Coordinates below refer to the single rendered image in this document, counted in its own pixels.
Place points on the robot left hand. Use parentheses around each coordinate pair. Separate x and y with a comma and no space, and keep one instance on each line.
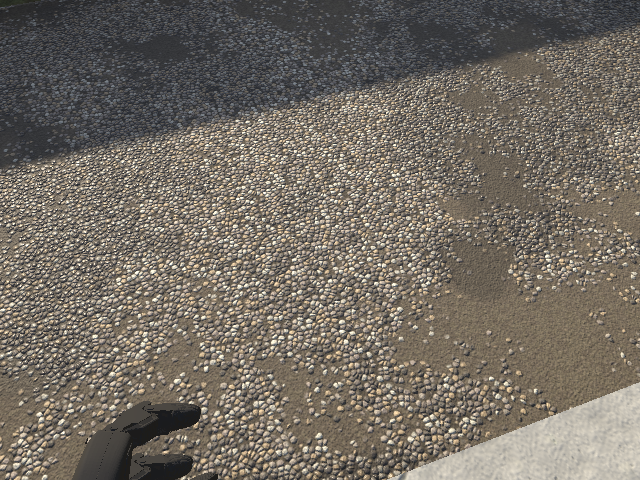
(108,454)

